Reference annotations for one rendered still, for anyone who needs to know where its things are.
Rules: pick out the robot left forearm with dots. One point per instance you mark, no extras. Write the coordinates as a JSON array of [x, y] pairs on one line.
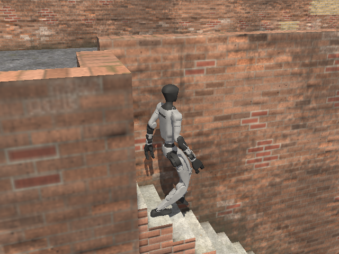
[[149, 135]]

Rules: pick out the robot right thigh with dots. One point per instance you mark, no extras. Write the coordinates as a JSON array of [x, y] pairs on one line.
[[182, 169]]

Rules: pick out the robot torso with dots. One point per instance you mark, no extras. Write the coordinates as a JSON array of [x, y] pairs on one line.
[[166, 131]]

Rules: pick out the right robot upper arm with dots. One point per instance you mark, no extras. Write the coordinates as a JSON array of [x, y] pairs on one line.
[[177, 119]]

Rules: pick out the right robot hand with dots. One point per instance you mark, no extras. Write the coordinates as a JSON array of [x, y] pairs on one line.
[[196, 165]]

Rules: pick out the left robot upper arm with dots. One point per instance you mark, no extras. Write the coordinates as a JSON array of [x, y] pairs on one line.
[[152, 122]]

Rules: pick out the left robot hand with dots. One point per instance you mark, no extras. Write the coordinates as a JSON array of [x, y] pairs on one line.
[[149, 148]]

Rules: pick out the robot right forearm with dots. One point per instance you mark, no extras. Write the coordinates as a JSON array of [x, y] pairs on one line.
[[186, 151]]

